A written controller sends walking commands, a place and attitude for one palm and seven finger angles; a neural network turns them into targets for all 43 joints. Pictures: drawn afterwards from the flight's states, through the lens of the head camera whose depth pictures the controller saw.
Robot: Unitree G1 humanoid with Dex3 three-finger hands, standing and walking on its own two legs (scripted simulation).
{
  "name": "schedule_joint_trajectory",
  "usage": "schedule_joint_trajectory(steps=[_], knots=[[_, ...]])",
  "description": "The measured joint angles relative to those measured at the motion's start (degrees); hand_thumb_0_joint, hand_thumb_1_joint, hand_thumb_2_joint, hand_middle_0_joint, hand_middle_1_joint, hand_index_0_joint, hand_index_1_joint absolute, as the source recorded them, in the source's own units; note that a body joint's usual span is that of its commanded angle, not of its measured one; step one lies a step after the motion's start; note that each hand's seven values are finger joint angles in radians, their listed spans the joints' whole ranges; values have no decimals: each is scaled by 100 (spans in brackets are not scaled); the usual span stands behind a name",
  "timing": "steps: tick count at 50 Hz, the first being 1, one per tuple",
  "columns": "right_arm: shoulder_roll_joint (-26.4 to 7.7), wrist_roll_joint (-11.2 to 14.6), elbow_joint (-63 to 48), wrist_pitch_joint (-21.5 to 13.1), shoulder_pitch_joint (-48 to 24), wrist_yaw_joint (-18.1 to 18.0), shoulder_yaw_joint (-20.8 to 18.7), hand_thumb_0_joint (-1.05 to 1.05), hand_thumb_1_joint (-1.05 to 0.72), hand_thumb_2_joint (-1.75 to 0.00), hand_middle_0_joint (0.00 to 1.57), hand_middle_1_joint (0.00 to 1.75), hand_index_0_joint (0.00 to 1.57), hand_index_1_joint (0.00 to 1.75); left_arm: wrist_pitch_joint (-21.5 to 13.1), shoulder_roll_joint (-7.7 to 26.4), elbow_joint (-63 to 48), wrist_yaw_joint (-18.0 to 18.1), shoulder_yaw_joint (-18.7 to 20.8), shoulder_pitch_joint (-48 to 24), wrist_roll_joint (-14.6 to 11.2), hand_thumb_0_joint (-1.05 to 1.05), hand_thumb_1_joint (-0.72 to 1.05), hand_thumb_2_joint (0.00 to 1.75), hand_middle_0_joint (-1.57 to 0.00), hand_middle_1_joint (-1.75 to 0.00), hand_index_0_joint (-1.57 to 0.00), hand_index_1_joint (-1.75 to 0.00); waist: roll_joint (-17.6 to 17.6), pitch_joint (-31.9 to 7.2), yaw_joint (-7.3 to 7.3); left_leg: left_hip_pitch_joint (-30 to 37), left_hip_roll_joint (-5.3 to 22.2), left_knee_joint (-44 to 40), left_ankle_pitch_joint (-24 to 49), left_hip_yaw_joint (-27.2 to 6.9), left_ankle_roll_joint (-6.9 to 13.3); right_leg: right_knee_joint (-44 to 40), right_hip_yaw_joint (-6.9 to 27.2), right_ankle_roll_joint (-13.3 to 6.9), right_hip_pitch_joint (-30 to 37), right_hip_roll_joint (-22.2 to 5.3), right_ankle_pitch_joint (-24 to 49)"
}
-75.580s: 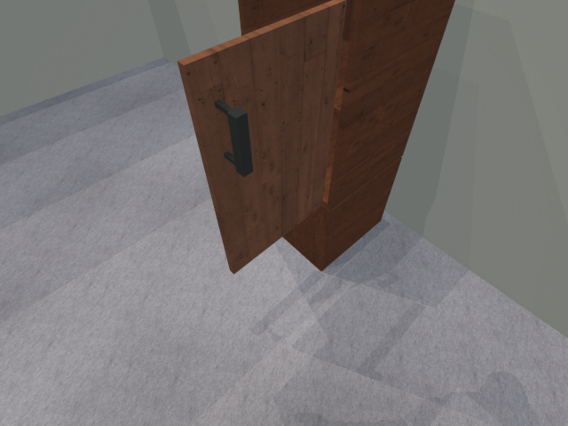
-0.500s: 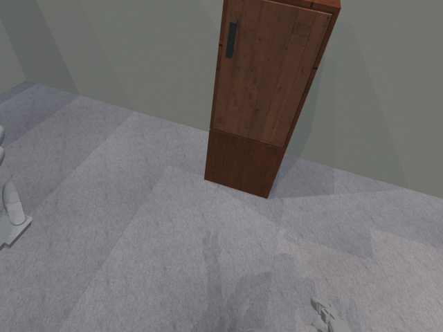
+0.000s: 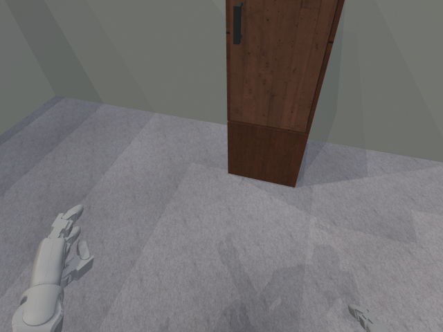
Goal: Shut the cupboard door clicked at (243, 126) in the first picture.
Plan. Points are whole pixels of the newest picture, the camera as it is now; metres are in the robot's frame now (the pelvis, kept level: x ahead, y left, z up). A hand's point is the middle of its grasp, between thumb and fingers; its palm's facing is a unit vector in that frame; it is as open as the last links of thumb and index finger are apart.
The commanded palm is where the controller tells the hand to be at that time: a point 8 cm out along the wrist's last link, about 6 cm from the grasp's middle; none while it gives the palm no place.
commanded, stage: let the arm hang, fingers relaxed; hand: left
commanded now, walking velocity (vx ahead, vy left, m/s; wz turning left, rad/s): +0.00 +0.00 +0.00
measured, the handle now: (238, 23) +1.08 -0.04 +0.14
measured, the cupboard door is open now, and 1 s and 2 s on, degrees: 0 0 0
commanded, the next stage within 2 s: look to check the result in 0.98 s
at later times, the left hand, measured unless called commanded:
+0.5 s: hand out of the picture +0.03 +0.17 -0.13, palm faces +0.03 -0.97 -0.23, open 7.2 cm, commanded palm none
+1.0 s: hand out of the picture +0.01 +0.14 -0.14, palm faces +0.02 -0.99 -0.17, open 7.3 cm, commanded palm none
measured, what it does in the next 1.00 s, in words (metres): steps on the spot: right foot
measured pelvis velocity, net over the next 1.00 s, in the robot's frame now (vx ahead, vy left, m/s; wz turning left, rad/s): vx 0.03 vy -0.02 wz -0.01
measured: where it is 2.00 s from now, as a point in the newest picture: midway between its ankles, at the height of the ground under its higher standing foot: outside the picture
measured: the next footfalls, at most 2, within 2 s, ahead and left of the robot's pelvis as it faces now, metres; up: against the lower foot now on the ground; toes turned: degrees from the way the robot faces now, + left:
right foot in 0.10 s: +0.05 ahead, -0.13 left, +0.00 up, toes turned +0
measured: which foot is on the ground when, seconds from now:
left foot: down 0.00-1.00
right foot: up 0.00-0.08, down 0.10-1.00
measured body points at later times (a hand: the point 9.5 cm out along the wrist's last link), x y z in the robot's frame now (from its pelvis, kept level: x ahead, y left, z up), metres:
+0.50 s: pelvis +0.03 -0.02 +0.04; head +0.05 -0.02 +0.49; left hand +0.03 +0.22 -0.12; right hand +0.03 -0.23 -0.13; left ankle +0.02 +0.09 -0.70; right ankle +0.01 -0.13 -0.70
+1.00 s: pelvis +0.03 -0.02 +0.04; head +0.03 -0.02 +0.49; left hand +0.01 +0.19 -0.12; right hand +0.01 -0.22 -0.12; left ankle +0.02 +0.09 -0.70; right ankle +0.01 -0.13 -0.70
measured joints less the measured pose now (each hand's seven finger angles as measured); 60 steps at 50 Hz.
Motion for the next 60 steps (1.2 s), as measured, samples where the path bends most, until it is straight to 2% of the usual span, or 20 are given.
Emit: schedule_joint_trajectory(steps=[1, 3, 5, 7, 9, 11, 12, 14, 17, 20, 26, 36, 60], knots=[[41, -38, 28, 33, -36, -3, 49, 1, -90, -90, 20, 30, 20, 30, 203, -95, 735, -98, -207, -190, 0, 0, 91, 90, -20, -30, -20, -30, -36, 72, -71, 32, -50, -85, 104, 23, -9, 82, 65, 17, -143, -12, 24], [158, -73, 115, 105, -69, -7, 146, 1, -90, -90, 20, 30, 20, 30, 458, -305, 1991, -264, -618, -407, -13, 0, 91, 90, -19, -30, -20, -30, -137, 218, -185, 133, -102, -291, 244, 57, -45, -478, 101, 22, -155, -36, 250], [319, -46, 248, 196, -13, 6, 206, 1, -90, -90, 20, 30, 20, 30, 495, -506, 2855, -382, -990, -351, -8, 1, 91, 90, -20, -29, -20, -30, -351, 289, -208, 173, -160, -356, 243, 118, -106, -1689, 182, -61, 152, -62, 677], [415, 23, 515, 335, 46, 21, 176, 1, -90, -90, 20, 30, 20, 30, 463, -827, 3601, -419, -1271, -209, 14, 1, 91, 90, -20, -30, -20, -30, -388, 400, -187, 183, -199, -186, -245, -8, -151, -1792, 150, -200, 194, -12, 1064], [473, 50, 840, 437, 203, 5, 103, 1, -90, -90, 20, 30, 20, 30, 277, -1058, 3925, -263, -1058, -106, -148, -4, 97, 89, -21, -30, -21, -30, -268, 453, -94, 220, -197, 35, -430, -217, -138, -2107, -43, -283, 384, 93, 1269], [556, 55, 1165, 465, 348, -7, 64, 1, -90, -90, 20, 30, 20, 30, 167, -991, 4168, -213, -982, -85, -63, -7, 101, 89, -21, -30, -21, -30, -229, 466, 30, 454, -176, -135, -297, -222, -112, -2521, -148, -316, 589, 160, 1454], [596, 66, 1296, 445, 416, -12, 56, 1, -90, -90, 20, 30, 20, 30, 139, -932, 4311, -200, -974, -67, -41, -7, 101, 89, -21, -30, -21, -30, -225, 457, 64, 681, -165, -511, 15, -205, -100, -2671, -174, -315, 661, 182, 1514], [698, 79, 1579, 352, 486, -50, 62, 1, -90, -90, 20, 30, 20, 30, 113, -803, 4655, -172, -976, -81, -51, -7, 100, 89, -21, -30, -21, -30, -268, 469, 90, 1035, -178, -1130, 142, -210, -68, -2872, -199, -285, 781, 175, 1574], [846, 115, 1903, 259, 474, -125, 122, 1, -90, -90, 20, 30, 20, 30, 124, -673, 5134, -136, -1008, -86, -83, -5, 98, 90, -21, -30, -21, -30, -376, 520, 158, 1362, -231, -1591, 245, -108, -52, -3314, -99, -226, 1068, 126, 1770], [917, 152, 2082, 205, 427, -168, 143, 1, -90, -90, 20, 30, 20, 30, 136, -650, 5497, -130, -1061, -42, -99, -3, 95, 90, -20, -30, -21, -30, -355, 517, 155, 1627, -250, -1936, 393, -32, -39, -3611, -25, -227, 1288, 112, 1901], [908, 172, 2377, 196, 314, -196, 137, 2, -92, -90, 20, 30, 20, 30, 116, -769, 5933, -138, -1144, 10, -92, 0, 93, 90, -20, -30, -20, -30, -290, 449, 154, 1954, -277, -2305, 520, 53, -15, -3905, 59, -204, 1554, 91, 2015], [921, 180, 2554, 145, 303, -201, 140, 1, -91, -90, 20, 30, 20, 30, 44, -1037, 6130, -123, -1207, 69, -72, 0, 92, 90, -20, -30, -20, -30, -338, 322, 171, 2127, -282, -2438, 551, 107, -8, -3988, 113, -195, 1684, 89, 2038], [1039, 185, 2609, 135, 540, -195, 126, 1, -90, -90, 20, 30, 20, 30, 1, -1018, 6150, -97, -1175, 202, -78, 0, 91, 90, -20, -30, -20, -30, -359, 407, 139, 2109, -268, -2393, 555, 159, 7, -3965, 165, -187, 1657, 101, 2074]])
